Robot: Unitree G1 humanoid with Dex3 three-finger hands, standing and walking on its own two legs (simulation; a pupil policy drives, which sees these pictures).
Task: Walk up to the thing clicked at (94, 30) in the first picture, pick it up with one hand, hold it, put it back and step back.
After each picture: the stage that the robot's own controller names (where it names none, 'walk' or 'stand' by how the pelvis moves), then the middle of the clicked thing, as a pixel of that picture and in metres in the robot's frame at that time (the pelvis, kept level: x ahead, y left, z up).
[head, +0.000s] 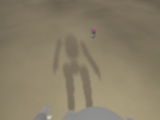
stand; (93, 33) +2.01 -0.08 -0.66
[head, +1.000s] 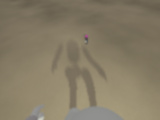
walk; (86, 39) +1.88 +0.20 -0.64
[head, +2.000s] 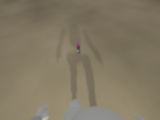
walk; (78, 48) +1.30 +0.32 -0.65
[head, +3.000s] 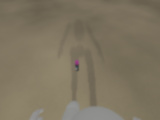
walk; (77, 66) +0.85 +0.24 -0.64
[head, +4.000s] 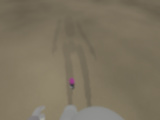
walk; (72, 84) +0.50 +0.20 -0.63
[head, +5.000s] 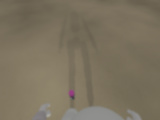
stand; (72, 95) +0.34 +0.20 -0.65
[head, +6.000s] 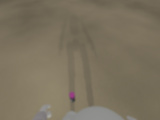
stand; (72, 97) +0.35 +0.18 -0.66
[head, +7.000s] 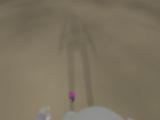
stand; (71, 97) +0.35 +0.20 -0.66
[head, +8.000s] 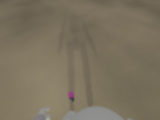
stand; (71, 97) +0.34 +0.20 -0.66
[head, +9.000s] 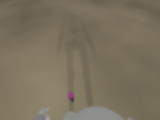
go down; (71, 97) +0.34 +0.20 -0.66
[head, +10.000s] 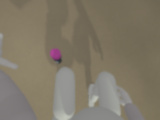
go down; (57, 57) +0.41 +0.25 -0.26
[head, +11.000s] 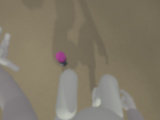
approach; (62, 60) +0.41 +0.24 -0.26
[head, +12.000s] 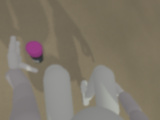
close in; (36, 54) +0.39 +0.29 -0.15
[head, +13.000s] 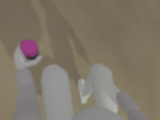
close; (31, 54) +0.39 +0.29 -0.15
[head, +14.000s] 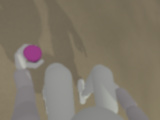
lift; (33, 56) +0.36 +0.29 -0.15
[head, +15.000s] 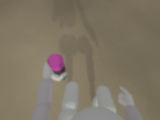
lift; (59, 69) +0.32 +0.20 +0.02
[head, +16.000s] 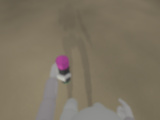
hold; (64, 71) +0.32 +0.18 +0.01
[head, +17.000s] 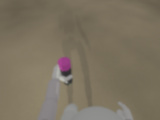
hold; (66, 73) +0.32 +0.17 +0.02
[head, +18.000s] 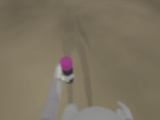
crouch; (67, 72) +0.33 +0.16 +0.02
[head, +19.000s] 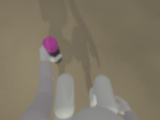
crouch; (54, 52) +0.44 +0.22 -0.06
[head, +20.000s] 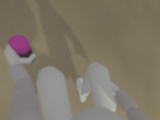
lower; (25, 52) +0.41 +0.30 -0.16
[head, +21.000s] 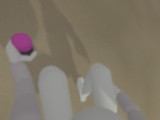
lower; (26, 50) +0.41 +0.31 -0.16
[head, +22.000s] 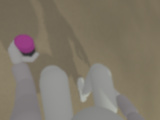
lower; (28, 51) +0.40 +0.30 -0.16
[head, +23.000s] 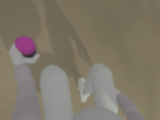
lower; (29, 52) +0.39 +0.30 -0.16
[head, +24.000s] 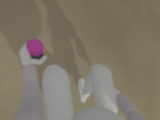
loosen; (37, 54) +0.39 +0.27 -0.17
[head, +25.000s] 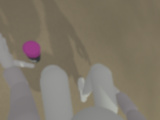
withdraw; (34, 54) +0.39 +0.28 -0.16
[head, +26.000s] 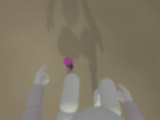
walk; (69, 64) +0.43 +0.22 -0.34
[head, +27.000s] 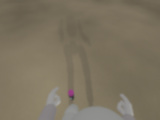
stand; (71, 95) +0.35 +0.18 -0.59
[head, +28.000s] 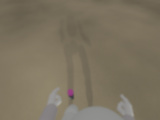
stand; (71, 95) +0.35 +0.19 -0.60
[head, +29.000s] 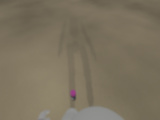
stand; (73, 95) +0.38 +0.18 -0.64
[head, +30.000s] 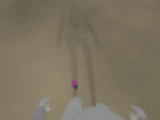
walk; (74, 85) +0.41 +0.20 -0.63
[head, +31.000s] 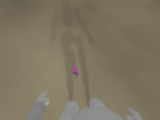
walk; (75, 72) +0.58 +0.16 -0.63
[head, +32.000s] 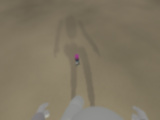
walk; (77, 60) +0.89 +0.26 -0.63
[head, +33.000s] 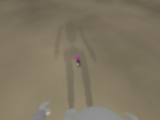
stand; (78, 61) +0.96 +0.19 -0.65
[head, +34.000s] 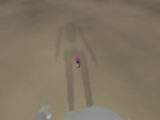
stand; (78, 62) +0.97 +0.20 -0.66
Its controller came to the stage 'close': yes
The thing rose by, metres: 0.68
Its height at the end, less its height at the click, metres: +0.00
